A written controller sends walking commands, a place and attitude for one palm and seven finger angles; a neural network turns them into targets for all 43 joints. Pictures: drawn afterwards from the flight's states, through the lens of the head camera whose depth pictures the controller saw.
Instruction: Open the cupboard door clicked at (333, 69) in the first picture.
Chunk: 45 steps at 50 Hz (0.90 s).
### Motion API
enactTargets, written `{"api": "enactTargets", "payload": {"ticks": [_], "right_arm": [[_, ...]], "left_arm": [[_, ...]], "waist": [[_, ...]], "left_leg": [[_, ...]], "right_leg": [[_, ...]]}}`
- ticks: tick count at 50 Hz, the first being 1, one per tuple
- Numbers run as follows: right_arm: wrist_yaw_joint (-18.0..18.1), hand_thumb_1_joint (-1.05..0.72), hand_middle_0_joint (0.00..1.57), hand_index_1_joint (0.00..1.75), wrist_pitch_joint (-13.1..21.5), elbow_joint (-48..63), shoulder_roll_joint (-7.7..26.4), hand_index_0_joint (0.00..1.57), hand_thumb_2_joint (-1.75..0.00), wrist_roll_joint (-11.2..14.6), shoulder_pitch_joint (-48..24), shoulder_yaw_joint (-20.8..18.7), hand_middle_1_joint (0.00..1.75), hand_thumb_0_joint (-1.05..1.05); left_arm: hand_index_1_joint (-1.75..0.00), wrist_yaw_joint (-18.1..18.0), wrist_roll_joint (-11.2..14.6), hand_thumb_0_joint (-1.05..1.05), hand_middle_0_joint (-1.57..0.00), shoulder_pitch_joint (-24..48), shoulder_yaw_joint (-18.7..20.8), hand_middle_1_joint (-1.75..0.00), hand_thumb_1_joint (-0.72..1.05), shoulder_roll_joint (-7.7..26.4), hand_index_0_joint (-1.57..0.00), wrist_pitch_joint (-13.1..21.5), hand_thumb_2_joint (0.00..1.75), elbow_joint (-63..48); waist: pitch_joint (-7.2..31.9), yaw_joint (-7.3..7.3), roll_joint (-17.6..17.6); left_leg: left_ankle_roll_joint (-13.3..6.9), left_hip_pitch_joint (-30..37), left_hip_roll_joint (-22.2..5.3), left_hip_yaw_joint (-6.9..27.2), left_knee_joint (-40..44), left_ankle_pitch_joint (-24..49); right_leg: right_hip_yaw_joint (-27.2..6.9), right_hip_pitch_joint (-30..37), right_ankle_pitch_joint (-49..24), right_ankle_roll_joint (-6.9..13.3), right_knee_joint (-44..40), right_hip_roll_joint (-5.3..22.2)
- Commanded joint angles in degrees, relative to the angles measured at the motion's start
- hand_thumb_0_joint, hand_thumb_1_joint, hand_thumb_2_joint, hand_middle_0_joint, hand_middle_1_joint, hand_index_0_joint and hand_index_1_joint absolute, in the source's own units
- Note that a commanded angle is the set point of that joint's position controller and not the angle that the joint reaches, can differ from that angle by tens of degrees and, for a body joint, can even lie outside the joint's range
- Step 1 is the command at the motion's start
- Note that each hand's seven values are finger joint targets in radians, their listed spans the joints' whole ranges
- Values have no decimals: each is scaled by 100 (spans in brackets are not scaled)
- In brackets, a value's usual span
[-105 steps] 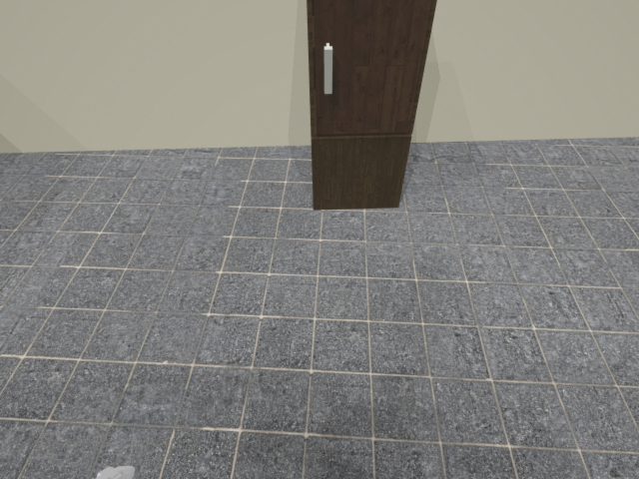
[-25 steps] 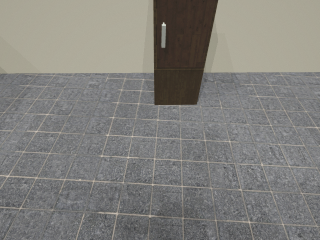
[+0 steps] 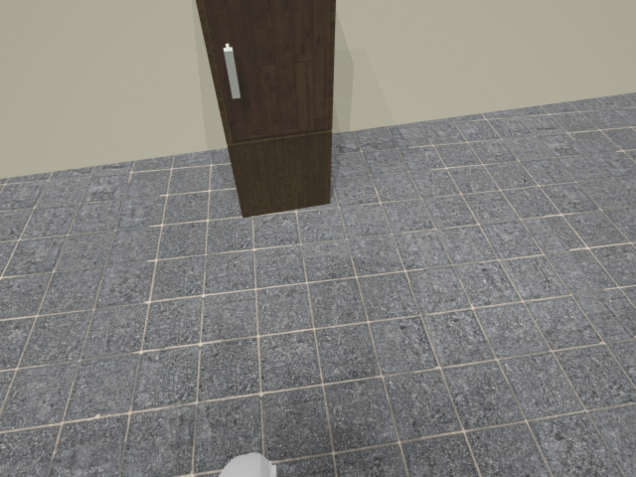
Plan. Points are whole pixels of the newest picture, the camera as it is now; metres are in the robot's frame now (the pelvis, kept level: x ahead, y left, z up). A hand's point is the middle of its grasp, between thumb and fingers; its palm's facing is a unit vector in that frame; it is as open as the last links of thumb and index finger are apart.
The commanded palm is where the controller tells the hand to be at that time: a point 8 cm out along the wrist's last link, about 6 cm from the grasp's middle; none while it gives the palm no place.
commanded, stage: walk to a spot facing it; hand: left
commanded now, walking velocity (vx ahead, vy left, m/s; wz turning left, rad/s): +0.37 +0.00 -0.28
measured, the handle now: (231, 70) +1.22 +0.36 -0.08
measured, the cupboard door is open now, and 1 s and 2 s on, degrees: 0 0 0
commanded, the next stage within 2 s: turn to face it in 0.88 s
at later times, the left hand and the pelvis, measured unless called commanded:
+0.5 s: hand (187, 377) +0.29 +0.25 -0.17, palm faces -0.16 -0.97 -0.17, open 7.4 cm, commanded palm none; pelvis +0.21 +0.07 +0.00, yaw -13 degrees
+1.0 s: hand (299, 255) +0.57 +0.09 -0.17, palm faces -0.44 -0.88 -0.20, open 7.2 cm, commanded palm none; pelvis +0.40 -0.03 -0.01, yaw -26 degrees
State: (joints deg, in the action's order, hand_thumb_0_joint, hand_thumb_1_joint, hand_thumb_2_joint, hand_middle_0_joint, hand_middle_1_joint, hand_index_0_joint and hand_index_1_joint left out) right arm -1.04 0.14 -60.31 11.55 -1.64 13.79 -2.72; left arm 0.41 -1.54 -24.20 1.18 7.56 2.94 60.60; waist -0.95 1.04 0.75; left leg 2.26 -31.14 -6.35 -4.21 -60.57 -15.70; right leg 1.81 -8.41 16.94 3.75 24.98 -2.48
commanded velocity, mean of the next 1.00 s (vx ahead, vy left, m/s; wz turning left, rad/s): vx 0.31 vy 0.00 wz -0.35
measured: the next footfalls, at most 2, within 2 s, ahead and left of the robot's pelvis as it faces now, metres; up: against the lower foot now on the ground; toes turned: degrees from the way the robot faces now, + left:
left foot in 0.26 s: +0.26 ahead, +0.15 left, +0.00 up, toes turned +1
right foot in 0.82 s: +0.44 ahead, -0.15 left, +0.00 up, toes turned -31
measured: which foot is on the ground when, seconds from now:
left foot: up 0.00-0.24, down 0.26-0.82, up 0.84-1.00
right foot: down 0.00-0.26, up 0.28-0.80, down 0.82-1.00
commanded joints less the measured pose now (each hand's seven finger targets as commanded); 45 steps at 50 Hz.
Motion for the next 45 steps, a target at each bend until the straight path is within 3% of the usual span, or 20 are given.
{"api": "enactTargets", "payload": {"ticks": [1, 5, 8, 9, 11, 12, 13, 14, 16, 19, 21, 27, 35, 38, 39, 40, 41, 42, 43, 45], "right_arm": [[-25, -90, 20, 30, 207, 653, 226, 20, -90, 29, -611, -114, 30, 0], [-58, -90, 20, 30, 277, 892, 142, 20, -90, 58, -1136, -89, 30, 0], [-56, -90, 20, 30, 339, 949, 136, 20, -90, 78, -1201, -77, 30, 0], [-25, -90, 20, 30, 361, 870, 194, 20, -90, 70, -929, -104, 30, 0], [121, -90, 20, 30, 425, 394, 576, 20, -90, 32, 647, -192, 30, 0], [191, -90, 20, 30, 452, 200, 1253, 20, -90, -58, 1446, -352, 30, 0], [188, -90, 20, 30, 406, 153, 1506, 20, -90, -21, 1800, -357, 30, 0], [222, -90, 20, 30, 392, 176, 1234, 20, -90, 25, 1377, -314, 30, 0], [218, -90, 20, 30, 443, 366, 549, 20, -90, 15, 608, -155, 30, 0], [248, -90, 20, 30, 550, 323, 278, 20, -90, 31, 388, -74, 30, 0], [259, -90, 20, 30, 594, 307, 233, 20, -90, 24, 472, -126, 30, 0], [254, -90, 20, 30, 615, 124, 400, 20, -90, 63, 981, -119, 30, 0], [237, -90, 20, 30, 488, -138, 568, 20, -90, -28, 1606, -114, 30, 0], [245, -90, 20, 30, 452, -102, 777, 20, -90, -7, 1533, -135, 30, 0], [230, -90, 20, 30, 440, -40, 865, 20, -90, 37, 1370, -151, 30, 0], [152, -90, 20, 30, 430, 62, 729, 20, -90, 115, 1345, -124, 30, 0], [165, -90, 20, 30, 463, 312, 284, 20, -90, 195, 1404, -54, 30, 0], [222, -90, 20, 30, 466, 473, 388, 20, -90, 186, 829, -66, 30, 0], [226, -90, 20, 30, 448, 562, 345, 20, -90, 154, 643, -102, 30, 0], [205, -90, 20, 30, 318, 460, 354, 20, -90, 56, 512, -105, 30, 0]], "left_arm": [[-30, -120, 11, 0, -20, -506, 269, -30, 90, 1020, -20, 155, 90, -75], [-30, -161, -15, 0, -20, -583, 272, -30, 90, 1003, -20, 138, 90, 32], [-30, -176, -14, 0, -20, -503, 296, -30, 90, 1043, -20, 104, 90, 25], [-30, -174, -6, 0, -20, -391, 308, -30, 90, 1087, -20, 104, 90, 13], [-30, -150, 37, 0, -20, -177, 349, -30, 90, 1014, -20, 96, 90, -46], [-30, -88, 101, 0, -20, -477, 354, -30, 90, 710, -20, 60, 90, -125], [-30, -43, 94, 0, -20, -398, 300, -30, 90, 584, -20, 106, 90, -297], [-30, -69, 55, 0, -20, -53, 291, -30, 90, 669, -20, 78, 90, -342], [-30, 44, -15, 0, -20, 514, 316, -30, 90, 614, -20, 7, 90, -369], [-30, 120, -67, 0, -20, 202, 320, -30, 90, 358, -20, -227, 90, -308], [-30, 139, -82, 0, -20, 296, 364, -30, 90, 341, -20, -307, 90, -390], [-30, 228, -93, 0, -20, 1362, 348, -30, 90, 431, -20, -375, 90, -777], [-30, 240, -30, 0, -20, 2543, 258, -30, 90, 442, -20, -288, 90, -1151], [-30, 214, -44, 0, -20, 1806, 296, -30, 90, 594, -20, -185, 90, -965], [-30, 191, -65, 0, -20, 982, 353, -30, 90, 775, -20, -122, 90, -714], [-30, 128, -78, 0, -20, 173, 477, -30, 90, 1272, -20, -48, 90, -485], [-30, 36, -15, 0, -20, -444, 641, -30, 90, 1945, -20, -3, 90, -375], [-30, -13, 134, 0, -20, -454, 666, -30, 90, 2159, -20, -55, 90, -348], [-30, -30, 114, 0, -20, -32, 613, -30, 90, 1984, -20, -53, 90, -497], [-30, -103, 99, 0, -20, 775, 461, -30, 90, 1382, -20, -19, 90, -652]], "waist": [[-407, 74, -595], [-477, 203, -768], [-522, 178, -851], [-421, 19, -798], [323, -639, -302], [1096, -806, 1093], [1167, -777, 1686], [835, -712, 1266], [-316, -403, 404], [-303, 10, 515], [-296, 75, 415], [-575, -133, 353], [-723, -489, 522], [-101, -112, 635], [359, 301, 627], [956, 655, 20], [1712, 710, -1209], [1571, 739, -788], [1234, 548, -794], [325, 100, -140]], "left_leg": [[68, -852, -82, 28, 480, 526], [6, -622, -1, -82, 1402, 489], [-137, 273, 175, -158, 2160, 364], [-175, 813, 302, -263, 2455, 384], [-308, 3047, 239, -84, 3135, 632], [-727, 4431, -1232, 1782, 3446, 213], [-1165, 4436, -2249, 3252, 4432, -194], [-1166, 3791, -2297, 3311, 4794, -1034], [-1073, 2338, -1833, 2230, 4984, -1034], [-868, 1648, -1330, 690, 5016, -79], [-933, 1675, -1296, 365, 5111, 256], [-951, 2551, -1253, -252, 5159, 1008], [-847, 3371, -1441, -902, 4595, 2704], [-698, 3679, -1352, -1290, 3179, 5148], [-503, 3353, -1180, -1503, 2077, 5243], [-293, 1844, -1038, -1466, 570, 3868], [71, -183, -10, -1218, -1432, -1403], [-10, -676, 23, -326, -2198, -1823], [-9, -783, -158, 105, -2375, -1308], [0, -422, -510, 283, -1710, -587]], "right_leg": [[-1536, 308, -1048, 698, -1367, 1429], [-1416, 552, -1673, 633, -1180, 1434], [-1396, 303, -2150, 536, -932, 1408], [-1334, 188, -2513, 499, -637, 1348], [-984, -540, -2663, 251, 1093, 875], [-407, -1687, -667, -3, 2853, 225], [-209, -2466, 1497, -100, 4417, -120], [-511, -2795, 1243, -70, 5119, 203], [-423, -2963, 362, -124, 5199, 758], [-274, -2459, -138, -255, 4666, 903], [-247, -2626, -472, -339, 4466, 969], [9, -3370, -1149, -505, 3321, 1080], [555, -2805, -633, -196, 1566, 720], [977, -1576, -126, 93, 1008, 174], [1108, -421, -501, 171, 620, -3], [327, 1463, -1097, 424, 506, 642], [-2609, 3040, -2606, 1232, 277, 2551], [-2938, 2678, -3478, 1562, -199, 2854], [-2629, 2022, -2934, 1363, -363, 2664], [-1618, 373, -2272, 962, -691, 2176]]}}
